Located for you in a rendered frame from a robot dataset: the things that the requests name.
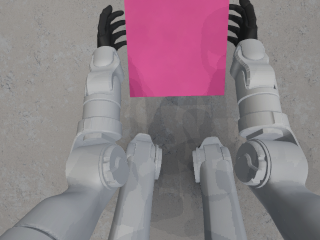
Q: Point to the robot left upper arm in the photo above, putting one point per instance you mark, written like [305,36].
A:
[93,173]

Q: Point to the robot right forearm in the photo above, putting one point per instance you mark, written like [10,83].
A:
[257,95]

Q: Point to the right robot hand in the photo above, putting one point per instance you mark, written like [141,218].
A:
[247,22]

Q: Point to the robot left forearm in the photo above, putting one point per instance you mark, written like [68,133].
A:
[102,100]

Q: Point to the robot right upper arm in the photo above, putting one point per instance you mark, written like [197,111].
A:
[276,172]

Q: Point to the robot left thigh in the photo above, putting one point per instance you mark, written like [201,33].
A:
[132,215]

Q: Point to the carton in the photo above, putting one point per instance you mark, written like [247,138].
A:
[176,47]

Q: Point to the robot thigh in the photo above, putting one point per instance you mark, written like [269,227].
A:
[132,215]
[221,209]

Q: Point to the left robot hand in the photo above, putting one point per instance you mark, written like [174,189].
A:
[105,36]

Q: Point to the robot right thigh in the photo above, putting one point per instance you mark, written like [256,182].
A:
[221,209]

